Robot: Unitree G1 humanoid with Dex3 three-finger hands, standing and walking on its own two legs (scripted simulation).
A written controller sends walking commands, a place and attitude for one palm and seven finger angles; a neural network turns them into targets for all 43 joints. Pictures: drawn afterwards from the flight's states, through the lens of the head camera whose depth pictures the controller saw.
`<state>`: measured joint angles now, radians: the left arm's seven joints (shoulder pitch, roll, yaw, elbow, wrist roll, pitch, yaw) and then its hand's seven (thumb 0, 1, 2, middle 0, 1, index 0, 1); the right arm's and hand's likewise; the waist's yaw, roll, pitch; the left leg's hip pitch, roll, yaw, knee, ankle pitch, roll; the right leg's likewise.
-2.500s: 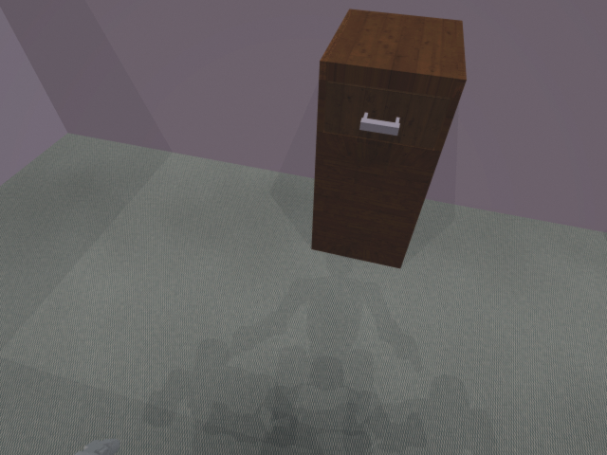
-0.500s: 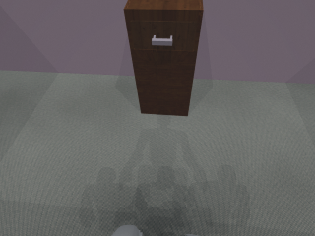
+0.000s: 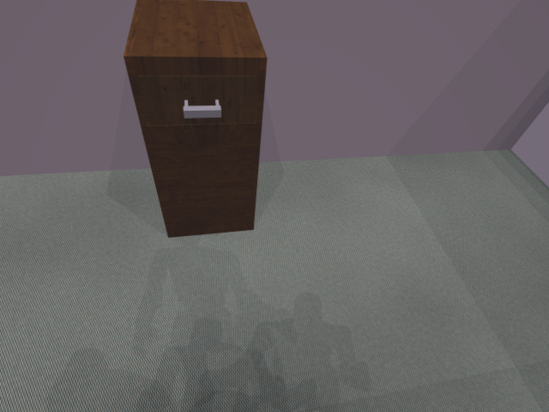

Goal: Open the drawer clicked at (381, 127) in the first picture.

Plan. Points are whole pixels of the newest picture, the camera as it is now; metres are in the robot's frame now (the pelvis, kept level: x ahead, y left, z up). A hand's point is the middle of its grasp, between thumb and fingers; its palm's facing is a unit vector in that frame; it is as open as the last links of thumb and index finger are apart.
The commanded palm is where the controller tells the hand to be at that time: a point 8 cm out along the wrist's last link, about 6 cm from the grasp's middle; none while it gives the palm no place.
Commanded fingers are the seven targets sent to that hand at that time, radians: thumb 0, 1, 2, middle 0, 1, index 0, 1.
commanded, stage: walk to a spot facing it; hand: left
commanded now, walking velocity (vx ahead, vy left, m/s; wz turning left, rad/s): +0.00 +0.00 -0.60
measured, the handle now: (202, 107) +0.91 +0.29 -0.09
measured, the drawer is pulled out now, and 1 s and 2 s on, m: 0.00 0.00 0.00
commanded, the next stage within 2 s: none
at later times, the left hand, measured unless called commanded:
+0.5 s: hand (217, 333) +0.29 +0.12 -0.18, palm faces -0.32 -0.92 -0.23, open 7.3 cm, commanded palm none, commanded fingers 0.00 0.90 0.90 -0.20 -0.30 -0.20 -0.30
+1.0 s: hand (213, 303) +0.34 +0.14 -0.17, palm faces -0.55 -0.81 -0.21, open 7.4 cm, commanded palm none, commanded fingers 0.00 0.90 0.90 -0.20 -0.30 -0.20 -0.30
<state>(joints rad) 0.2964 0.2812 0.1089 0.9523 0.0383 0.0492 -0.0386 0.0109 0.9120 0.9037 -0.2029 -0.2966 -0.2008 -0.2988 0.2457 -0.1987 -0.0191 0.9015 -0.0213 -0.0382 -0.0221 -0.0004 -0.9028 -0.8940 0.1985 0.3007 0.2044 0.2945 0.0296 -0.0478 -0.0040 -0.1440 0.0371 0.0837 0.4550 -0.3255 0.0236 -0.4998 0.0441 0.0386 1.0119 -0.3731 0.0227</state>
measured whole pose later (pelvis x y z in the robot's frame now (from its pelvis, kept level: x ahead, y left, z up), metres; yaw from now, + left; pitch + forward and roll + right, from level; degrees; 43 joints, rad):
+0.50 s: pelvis +0.10 -0.02 -0.02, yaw -17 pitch -1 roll -1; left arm 0.09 0.22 0.05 0.89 0.02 0.03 0.01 0.01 0.91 0.90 -0.20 -0.30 -0.20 -0.30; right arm 0.26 -0.20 -0.05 0.96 -0.02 0.04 -0.03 0.01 -0.90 -0.89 0.20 0.30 0.20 0.29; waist -0.05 -0.01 0.13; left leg -0.48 0.14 0.04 1.16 -0.47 -0.07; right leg -0.36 0.04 -0.04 0.62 -0.25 -0.05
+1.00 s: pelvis +0.16 +0.01 +0.00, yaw -37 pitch +0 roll -1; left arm 0.20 0.25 0.10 0.91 0.03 0.09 -0.03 0.01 0.91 0.90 -0.20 -0.30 -0.20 -0.30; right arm 0.22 -0.17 -0.04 0.91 -0.03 0.00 -0.01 0.00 -0.90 -0.89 0.20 0.30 0.21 0.29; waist 0.00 -0.02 0.08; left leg -0.20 0.16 0.28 0.52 -0.30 -0.01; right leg -0.43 -0.05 -0.06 0.94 -0.44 0.07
